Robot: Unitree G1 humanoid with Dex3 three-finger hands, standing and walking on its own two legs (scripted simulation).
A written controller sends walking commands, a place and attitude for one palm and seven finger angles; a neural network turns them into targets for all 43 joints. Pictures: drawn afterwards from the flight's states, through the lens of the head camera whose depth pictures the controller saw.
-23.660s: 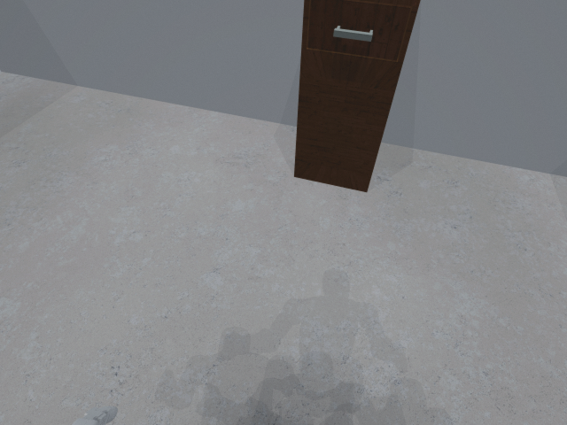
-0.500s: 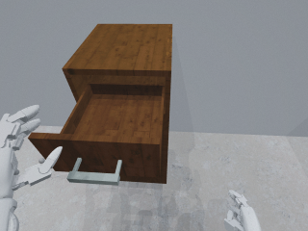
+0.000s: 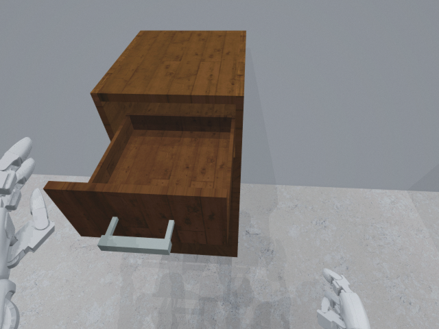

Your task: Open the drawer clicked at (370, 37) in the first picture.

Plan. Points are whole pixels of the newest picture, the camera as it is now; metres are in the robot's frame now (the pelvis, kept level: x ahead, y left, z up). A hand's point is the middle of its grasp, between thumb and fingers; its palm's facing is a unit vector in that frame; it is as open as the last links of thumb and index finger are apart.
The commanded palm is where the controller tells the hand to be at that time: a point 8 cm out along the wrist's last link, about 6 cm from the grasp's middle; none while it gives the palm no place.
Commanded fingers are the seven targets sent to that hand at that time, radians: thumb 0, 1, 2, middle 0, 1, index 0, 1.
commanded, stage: step back with the hand held close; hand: left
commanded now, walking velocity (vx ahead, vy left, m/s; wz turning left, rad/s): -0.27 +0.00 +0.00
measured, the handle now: (138, 234) +0.29 +0.20 +0.00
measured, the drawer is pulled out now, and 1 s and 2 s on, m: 0.29 0.29 0.29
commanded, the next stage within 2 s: stop stepping back and stand still in 1.02 s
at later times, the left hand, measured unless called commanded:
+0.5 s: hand (14, 271) +0.14 +0.26 +0.17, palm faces +0.40 -0.79 -0.47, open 7.4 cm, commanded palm +0.08 +0.30 +0.19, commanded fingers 0.00 0.90 0.90 -0.20 -0.30 -0.20 -0.30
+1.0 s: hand out of the picture +0.04 +0.23 +0.18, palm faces +0.34 -0.82 -0.45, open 7.4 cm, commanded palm -0.03 +0.28 +0.19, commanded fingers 0.00 0.90 0.90 -0.20 -0.30 -0.20 -0.30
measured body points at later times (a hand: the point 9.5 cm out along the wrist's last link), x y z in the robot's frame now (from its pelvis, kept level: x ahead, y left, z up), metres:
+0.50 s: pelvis -0.05 +0.02 -0.02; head -0.04 +0.03 +0.43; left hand +0.11 +0.30 +0.20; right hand +0.15 -0.20 -0.08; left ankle -0.01 +0.13 -0.74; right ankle +0.00 -0.10 -0.74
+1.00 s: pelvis -0.16 +0.00 -0.01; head -0.13 +0.02 +0.44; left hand +0.02 +0.28 +0.20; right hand +0.02 -0.21 -0.09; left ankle -0.06 +0.12 -0.74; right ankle -0.24 -0.11 -0.73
